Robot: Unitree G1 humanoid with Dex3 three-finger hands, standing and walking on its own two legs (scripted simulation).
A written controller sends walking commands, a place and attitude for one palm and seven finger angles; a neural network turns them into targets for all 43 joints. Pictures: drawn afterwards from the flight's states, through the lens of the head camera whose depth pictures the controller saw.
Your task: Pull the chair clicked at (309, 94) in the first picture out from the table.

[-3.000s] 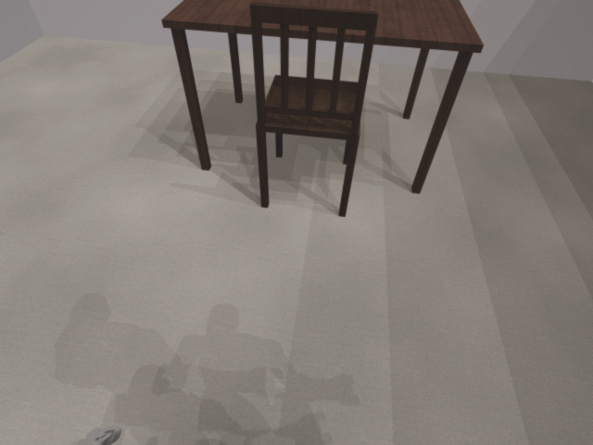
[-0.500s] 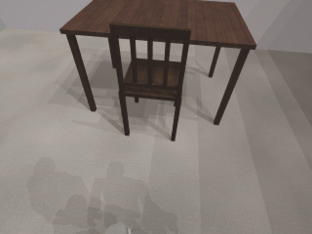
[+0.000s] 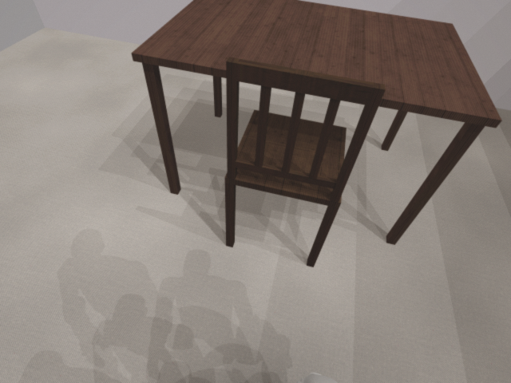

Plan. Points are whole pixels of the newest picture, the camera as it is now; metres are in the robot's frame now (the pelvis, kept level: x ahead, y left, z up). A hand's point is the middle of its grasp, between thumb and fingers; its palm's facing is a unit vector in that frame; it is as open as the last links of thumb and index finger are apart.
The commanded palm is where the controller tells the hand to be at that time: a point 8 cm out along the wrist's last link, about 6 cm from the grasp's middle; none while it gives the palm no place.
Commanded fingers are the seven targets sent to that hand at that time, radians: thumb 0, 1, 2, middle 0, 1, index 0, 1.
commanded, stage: turn to face it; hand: left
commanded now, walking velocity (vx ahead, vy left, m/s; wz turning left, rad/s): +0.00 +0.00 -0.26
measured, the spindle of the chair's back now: (292, 135) +0.78 -0.04 -0.09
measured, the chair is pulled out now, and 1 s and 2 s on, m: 0.00 0.00 0.00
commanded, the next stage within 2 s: take the last steps up to it in 0.10 s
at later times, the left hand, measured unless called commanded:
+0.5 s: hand out of the picture +0.11 +0.15 -0.19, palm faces -0.04 -0.99 -0.15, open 7.4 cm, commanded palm none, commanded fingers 0.00 0.90 0.90 -0.20 -0.30 -0.20 -0.30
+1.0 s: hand (230, 302) +0.30 +0.07 -0.17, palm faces -0.10 -0.97 -0.21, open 7.2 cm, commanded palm none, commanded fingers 0.00 0.90 0.90 -0.20 -0.30 -0.20 -0.30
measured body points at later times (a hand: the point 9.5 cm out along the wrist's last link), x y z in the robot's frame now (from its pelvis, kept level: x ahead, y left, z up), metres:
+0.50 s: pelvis +0.08 -0.02 -0.01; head +0.07 +0.00 +0.44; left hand +0.11 +0.21 -0.18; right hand +0.05 -0.25 -0.16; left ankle +0.08 +0.09 -0.74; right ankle +0.08 -0.13 -0.74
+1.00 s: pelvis +0.21 -0.10 -0.01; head +0.23 -0.11 +0.44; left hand +0.31 +0.12 -0.15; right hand +0.13 -0.31 -0.17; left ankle +0.16 +0.04 -0.66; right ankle +0.23 -0.19 -0.74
